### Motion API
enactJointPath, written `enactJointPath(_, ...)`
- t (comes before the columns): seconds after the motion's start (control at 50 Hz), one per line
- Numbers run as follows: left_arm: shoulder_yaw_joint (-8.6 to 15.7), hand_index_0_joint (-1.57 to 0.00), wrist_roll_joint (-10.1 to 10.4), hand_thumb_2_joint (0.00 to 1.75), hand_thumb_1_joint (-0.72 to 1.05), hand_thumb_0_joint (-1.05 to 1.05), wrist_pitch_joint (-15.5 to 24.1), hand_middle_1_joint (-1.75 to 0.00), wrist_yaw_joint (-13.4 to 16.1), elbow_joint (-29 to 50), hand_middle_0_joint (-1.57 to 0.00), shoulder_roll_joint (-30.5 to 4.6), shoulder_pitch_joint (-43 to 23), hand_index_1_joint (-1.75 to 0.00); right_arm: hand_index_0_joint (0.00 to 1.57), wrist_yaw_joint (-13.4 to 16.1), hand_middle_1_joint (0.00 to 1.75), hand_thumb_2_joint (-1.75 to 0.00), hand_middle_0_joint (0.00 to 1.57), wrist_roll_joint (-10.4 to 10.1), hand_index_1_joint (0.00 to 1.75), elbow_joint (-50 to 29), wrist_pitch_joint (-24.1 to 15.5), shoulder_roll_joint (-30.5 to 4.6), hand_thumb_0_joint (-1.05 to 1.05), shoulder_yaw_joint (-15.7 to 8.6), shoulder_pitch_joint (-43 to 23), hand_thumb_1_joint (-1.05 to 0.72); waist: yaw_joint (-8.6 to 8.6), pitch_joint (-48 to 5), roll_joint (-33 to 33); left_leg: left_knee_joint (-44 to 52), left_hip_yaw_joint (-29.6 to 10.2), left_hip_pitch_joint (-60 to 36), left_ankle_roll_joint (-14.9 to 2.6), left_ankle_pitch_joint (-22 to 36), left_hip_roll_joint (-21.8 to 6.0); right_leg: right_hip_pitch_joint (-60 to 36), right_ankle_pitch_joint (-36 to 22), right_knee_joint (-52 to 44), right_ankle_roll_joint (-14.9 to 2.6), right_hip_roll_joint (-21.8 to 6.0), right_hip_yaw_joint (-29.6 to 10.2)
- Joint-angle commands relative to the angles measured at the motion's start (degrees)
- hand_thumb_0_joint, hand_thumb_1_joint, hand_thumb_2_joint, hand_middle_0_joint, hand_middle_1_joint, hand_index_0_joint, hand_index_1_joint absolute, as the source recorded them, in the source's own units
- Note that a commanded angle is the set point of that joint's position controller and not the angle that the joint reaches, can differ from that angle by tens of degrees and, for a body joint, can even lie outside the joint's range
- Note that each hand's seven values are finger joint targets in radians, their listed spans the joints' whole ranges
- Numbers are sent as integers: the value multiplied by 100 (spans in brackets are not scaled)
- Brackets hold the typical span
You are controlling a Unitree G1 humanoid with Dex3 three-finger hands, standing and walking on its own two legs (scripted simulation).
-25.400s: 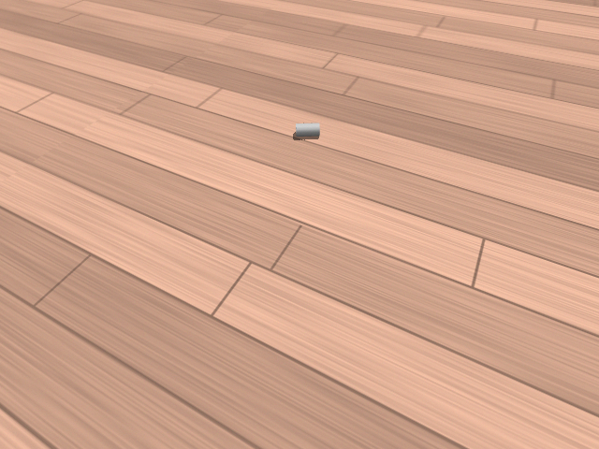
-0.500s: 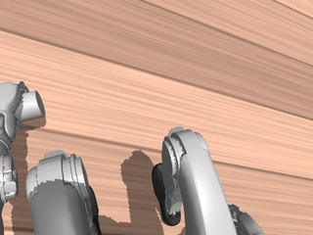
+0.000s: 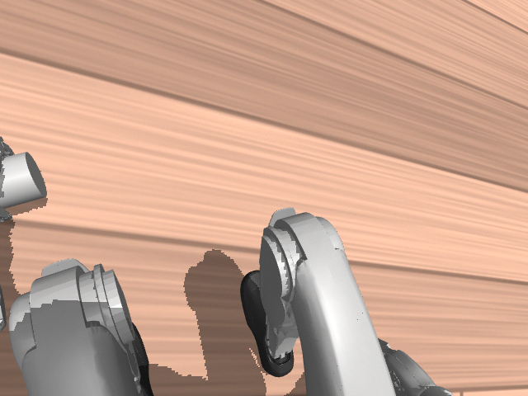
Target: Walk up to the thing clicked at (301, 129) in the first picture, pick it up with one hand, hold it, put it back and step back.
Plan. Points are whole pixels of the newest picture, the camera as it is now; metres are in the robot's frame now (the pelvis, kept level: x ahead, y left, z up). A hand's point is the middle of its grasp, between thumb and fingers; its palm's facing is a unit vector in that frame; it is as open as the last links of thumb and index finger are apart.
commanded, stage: rest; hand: left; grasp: from above
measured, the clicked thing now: out of the picture +0.42 +0.32 -0.26
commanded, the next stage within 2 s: open in 0.42 s
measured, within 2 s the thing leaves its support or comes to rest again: rests again in 0.44 s
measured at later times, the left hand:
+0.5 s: hand out of the picture +0.42 +0.31 -0.24, palm faces -0.45 -0.17 -0.88, open 10.0 cm
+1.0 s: hand out of the picture +0.42 +0.32 -0.24, palm faces -0.45 -0.15 -0.88, open 12.6 cm
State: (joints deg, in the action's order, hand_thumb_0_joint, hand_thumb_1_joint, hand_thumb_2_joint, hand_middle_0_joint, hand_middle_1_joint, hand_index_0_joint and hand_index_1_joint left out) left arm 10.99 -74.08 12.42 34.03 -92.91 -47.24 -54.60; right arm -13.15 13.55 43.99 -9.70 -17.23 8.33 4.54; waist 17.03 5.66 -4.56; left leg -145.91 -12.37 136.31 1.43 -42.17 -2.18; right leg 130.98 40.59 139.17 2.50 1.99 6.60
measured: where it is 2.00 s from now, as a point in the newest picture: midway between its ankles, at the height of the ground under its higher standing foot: (207, 366)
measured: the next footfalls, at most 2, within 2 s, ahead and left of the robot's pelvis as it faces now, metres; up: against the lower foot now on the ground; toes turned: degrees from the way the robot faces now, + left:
none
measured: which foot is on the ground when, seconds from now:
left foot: down 0.00-1.00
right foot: down 0.00-1.00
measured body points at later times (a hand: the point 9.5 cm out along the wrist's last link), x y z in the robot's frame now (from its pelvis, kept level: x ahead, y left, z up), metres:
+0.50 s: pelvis +0.00 +0.00 +0.00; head +0.27 +0.11 +0.34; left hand +0.44 +0.32 -0.19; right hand +0.06 -0.26 -0.08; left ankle +0.06 +0.13 -0.26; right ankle +0.10 -0.12 -0.26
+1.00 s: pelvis -0.01 +0.00 +0.00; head +0.26 +0.11 +0.34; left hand +0.44 +0.32 -0.19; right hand +0.05 -0.26 -0.07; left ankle +0.06 +0.13 -0.26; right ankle +0.10 -0.12 -0.26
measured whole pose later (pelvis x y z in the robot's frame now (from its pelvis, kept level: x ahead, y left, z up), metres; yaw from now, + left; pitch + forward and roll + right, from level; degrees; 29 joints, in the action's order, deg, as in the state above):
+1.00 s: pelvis -0.01 +0.00 +0.00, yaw -2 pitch +28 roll -13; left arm 8.2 -72.7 12.5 36.8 -100.6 -53.4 -57.7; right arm -15.8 15.1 41.9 -14.4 -19.0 13.4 4.3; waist 19.3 7.6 -6.2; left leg -146.7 -14.6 135.3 0.9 -41.4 -2.5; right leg 128.9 38.6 137.7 3.4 3.0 8.4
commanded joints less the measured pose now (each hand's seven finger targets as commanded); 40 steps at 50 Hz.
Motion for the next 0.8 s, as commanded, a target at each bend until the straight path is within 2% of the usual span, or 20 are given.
enactJointPath(0.0,145,-107,133,78,72,0,-12,-63,397,783,-107,-1665,-1523,-62,20,-10,30,-90,20,-4,30,45,-69,-1660,0,-447,1228,-89,23,-4290,2621,1374,730,-3098,-202,1627,20,-2240,-1917,-1238,-369,230,622)
enactJointPath(0.06,117,-106,132,80,70,0,-35,-64,418,803,-106,-1656,-1555,-63,20,-47,30,-90,20,10,30,76,-79,-1657,0,-424,1218,-89,27,-4370,2608,1343,713,-3120,-214,1689,11,-2312,-2007,-1245,-355,258,620)
enactJointPath(0.1,47,-104,147,80,68,0,-49,-64,436,711,-104,-1606,-1637,-64,20,-88,30,-90,20,33,30,92,-110,-1676,0,-383,1247,-89,155,-4303,2611,1307,695,-3117,-213,1745,1,-2353,-2076,-1225,-344,256,633)
enactJointPath(0.14,84,-103,172,77,66,0,-70,-63,483,635,-103,-1661,-1547,-62,20,-100,30,-90,20,6,30,94,-117,-1708,0,-378,1185,-89,80,-4275,2643,1387,634,-3161,-186,1765,-13,-2243,-2040,-1180,-374,272,692)
enactJointPath(0.2,-28,-103,117,76,67,0,-61,-64,475,456,-102,-1692,-1812,-63,20,-141,30,-90,20,42,30,32,-186,-1770,0,-333,1183,-89,286,-3956,2592,1337,604,-3007,-195,1554,-9,-2094,-1859,-1165,-367,253,742)
enactJointPath(0.24,-27,-101,164,77,63,0,-38,-62,498,465,-101,-1679,-1727,-62,20,-128,30,-90,20,14,30,73,-200,-1778,0,-308,1148,-90,186,-4079,2658,1424,587,-3126,-171,1578,-9,-2119,-1848,-1206,-381,265,747)
enactJointPath(0.26,-170,-101,82,75,65,0,-35,-63,473,276,-101,-1654,-1760,-63,20,-153,30,-90,20,27,30,17,-228,-1783,0,-283,1118,-89,277,-3939,2649,1343,592,-3033,-193,1484,-19,-2071,-1805,-1187,-375,277,728)
enactJointPath(0.28,-155,-101,145,75,64,0,-24,-63,483,273,-100,-1609,-1716,-63,20,-152,30,-90,20,21,30,27,-244,-1774,0,-270,1115,-89,238,-3935,2500,1361,583,-2972,-206,1454,-26,-2139,-1790,-1252,-358,298,736)
enactJointPath(0.3,18,-102,96,75,66,0,-17,-64,521,327,-101,-1880,-1753,-63,20,-156,30,-90,20,36,30,-67,-271,-1852,0,-275,1109,-89,257,-3901,2516,1356,595,-2944,-207,1411,-2,-2160,-1730,-1242,-356,272,748)
enactJointPath(0.32,64,-102,111,76,66,0,0,-63,529,443,-102,-1885,-1694,-62,20,-154,30,-90,20,23,30,-83,-262,-1839,0,-269,1107,-89,165,-4033,2649,1396,605,-3010,-195,1538,-7,-2290,-1826,-1273,-363,281,718)
enactJointPath(0.36,50,-102,44,77,65,0,-21,-64,511,120,-102,-1918,-1642,-63,20,-171,30,-90,20,64,30,-18,-288,-1849,0,-266,1158,-89,286,-3841,2490,1298,594,-2889,-212,1484,-38,-2220,-1801,-1233,-347,299,706)
enactJointPath(0.38,265,-101,54,79,64,0,-2,-64,556,194,-101,-2125,-1676,-64,20,-165,30,-90,20,79,30,1,-296,-1915,0,-270,1264,-89,311,-3867,2490,1330,572,-2945,-196,1601,-29,-2280,-1890,-1221,-340,277,763)
enactJointPath(0.5,-17,-101,56,75,65,0,38,-63,484,-66,-101,-1905,-1651,-63,20,-192,30,-90,20,127,30,-115,-373,-1923,0,-178,1129,-90,382,-3707,2517,1334,532,-2923,-202,1469,-40,-2264,-1782,-1273,-337,313,776)
enactJointPath(0.58,-32,-69,76,69,33,0,59,-64,517,-18,-69,-1972,-1617,-63,20,-191,30,-89,20,123,30,-128,-386,-1930,0,-133,1061,-88,308,-3754,2538,1385,501,-2925,-190,1433,-46,-2279,-1739,-1271,-350,333,796)
enactJointPath(0.62,-130,-56,67,67,17,0,82,-65,526,-53,-55,-1938,-1746,-64,20,-201,30,-89,20,128,30,-152,-404,-1932,0,-97,1036,-88,378,-3643,2517,1339,491,-2857,-193,1374,-59,-2210,-1703,-1248,-344,332,801)
enactJointPath(0.64,-12,-51,68,66,9,0,83,-65,550,-40,-50,-2065,-1673,-64,20,-195,30,-89,20,151,30,-116,-393,-1973,0,-107,1097,-88,379,-3718,2448,1312,497,-2835,-219,1403,-64,-2336,-1771,-1303,-327,356,788)
enactJointPath(0.66,-302,-46,103,66,1,0,87,-65,531,-14,-45,-1723,-1757,-64,20,-207,30,-89,20,115,30,-132,-407,-1890,0,-69,1034,-88,377,-3677,2438,1281,520,-2812,-216,1411,-56,-2300,-1806,-1298,-323,353,762)
enactJointPath(0.68,-156,-44,101,66,-7,0,99,-66,565,2,-43,-1958,-1821,-65,20,-220,30,-89,20,164,30,-130,-432,-1940,0,-50,1071,-88,459,-3678,2502,1281,518,-2835,-223,1392,-65,-2375,-1794,-1302,-316,348,779)
enactJointPath(0.74,-227,-37,126,71,-18,0,52,-71,581,-199,-36,-1883,-1713,-70,20,-225,30,-89,20,130,30,-137,-468,-1963,0,-62,1012,-88,399,-3510,2475,1364,477,-2799,-195,1191,-65,-2141,-1555,-1290,-346,353,817)
enactJointPath(0.78,17,-33,146,75,-23,0,13,-75,594,-289,-32,-2078,-1514,-75,20,-202,30,-89,20,139,30,-129,-460,-2049,0,-70,1078,-88,319,-3477,2456,1500,411,-2798,-169,1129,-45,-2076,-1445,-1296,-351,318,881)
